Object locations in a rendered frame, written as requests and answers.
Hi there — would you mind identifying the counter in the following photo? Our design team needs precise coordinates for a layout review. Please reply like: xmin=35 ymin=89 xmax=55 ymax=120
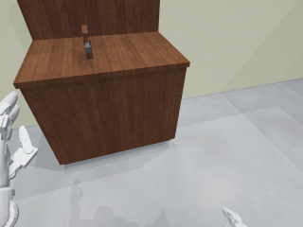
xmin=12 ymin=0 xmax=190 ymax=165

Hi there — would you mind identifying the robot left hand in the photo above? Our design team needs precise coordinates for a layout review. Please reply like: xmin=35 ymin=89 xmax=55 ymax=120
xmin=0 ymin=91 xmax=38 ymax=188

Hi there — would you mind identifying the tap lever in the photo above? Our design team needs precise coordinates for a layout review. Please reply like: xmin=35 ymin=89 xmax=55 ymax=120
xmin=84 ymin=41 xmax=92 ymax=53

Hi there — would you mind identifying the robot left forearm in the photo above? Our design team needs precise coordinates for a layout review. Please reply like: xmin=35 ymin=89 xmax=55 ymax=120
xmin=0 ymin=187 xmax=19 ymax=227

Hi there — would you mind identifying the robot right hand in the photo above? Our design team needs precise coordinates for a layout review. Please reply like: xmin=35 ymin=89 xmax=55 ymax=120
xmin=222 ymin=207 xmax=247 ymax=227

